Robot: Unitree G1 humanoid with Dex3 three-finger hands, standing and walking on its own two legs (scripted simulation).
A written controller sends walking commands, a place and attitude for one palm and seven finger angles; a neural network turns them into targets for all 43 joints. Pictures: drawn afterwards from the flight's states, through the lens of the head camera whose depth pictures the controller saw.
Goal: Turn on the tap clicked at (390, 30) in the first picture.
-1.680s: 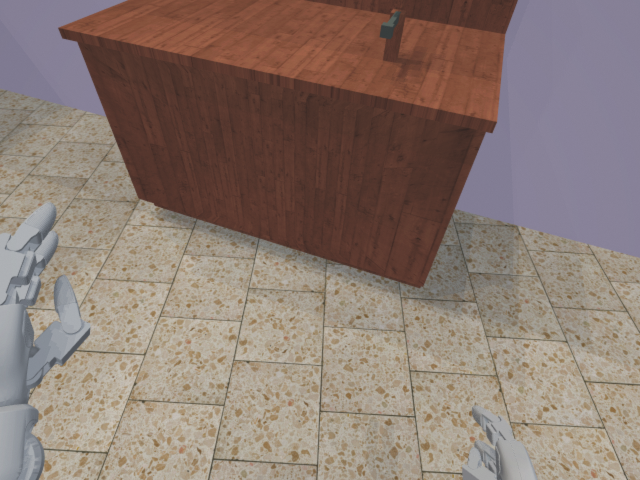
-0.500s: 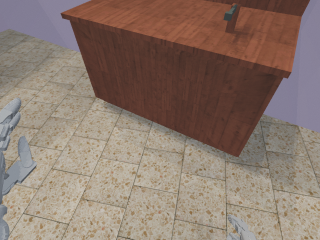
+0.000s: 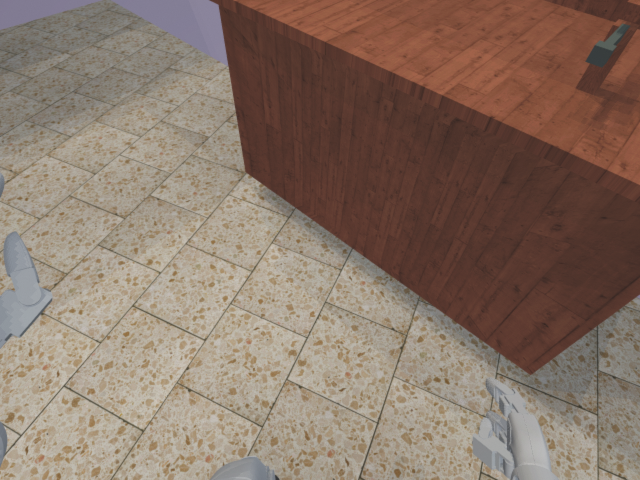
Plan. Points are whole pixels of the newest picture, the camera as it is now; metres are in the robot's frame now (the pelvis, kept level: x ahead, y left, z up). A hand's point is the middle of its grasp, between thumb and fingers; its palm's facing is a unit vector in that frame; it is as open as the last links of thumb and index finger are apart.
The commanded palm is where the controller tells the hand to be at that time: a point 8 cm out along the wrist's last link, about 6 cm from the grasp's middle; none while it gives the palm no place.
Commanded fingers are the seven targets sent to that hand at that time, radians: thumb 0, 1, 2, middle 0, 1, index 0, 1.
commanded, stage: turn to face it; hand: left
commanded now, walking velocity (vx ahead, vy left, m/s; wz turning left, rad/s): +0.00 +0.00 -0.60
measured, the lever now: (600, 53) +0.74 -0.44 +0.17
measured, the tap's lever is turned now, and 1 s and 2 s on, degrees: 0 0 0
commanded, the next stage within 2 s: none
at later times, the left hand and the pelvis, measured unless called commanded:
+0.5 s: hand (200, 229) +0.31 +0.13 +0.19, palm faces +0.33 -0.87 -0.36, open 7.4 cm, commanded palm +0.23 +0.19 +0.20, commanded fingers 0.00 0.90 0.90 -0.20 -0.30 -0.20 -0.30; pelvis +0.05 -0.07 +0.02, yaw -5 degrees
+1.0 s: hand (326, 240) +0.30 +0.01 +0.19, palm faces +0.00 -0.89 -0.46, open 7.4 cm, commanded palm +0.26 +0.10 +0.20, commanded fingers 0.00 0.90 0.90 -0.20 -0.30 -0.20 -0.30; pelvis +0.00 -0.10 +0.01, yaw -23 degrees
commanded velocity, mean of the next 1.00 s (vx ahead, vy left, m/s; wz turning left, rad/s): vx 0.00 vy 0.00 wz -0.60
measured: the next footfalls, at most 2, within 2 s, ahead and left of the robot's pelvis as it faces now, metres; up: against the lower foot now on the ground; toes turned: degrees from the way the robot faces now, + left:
right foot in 0.32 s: +0.14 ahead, -0.16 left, +0.00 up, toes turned -7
left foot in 0.66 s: +0.12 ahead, +0.06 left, +0.00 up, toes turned -6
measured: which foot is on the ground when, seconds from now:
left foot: down 0.00-0.32, up 0.34-0.64, down 0.66-0.98, up 1.00-1.00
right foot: up 0.00-0.30, down 0.32-0.68, up 0.70-0.94, down 0.96-1.00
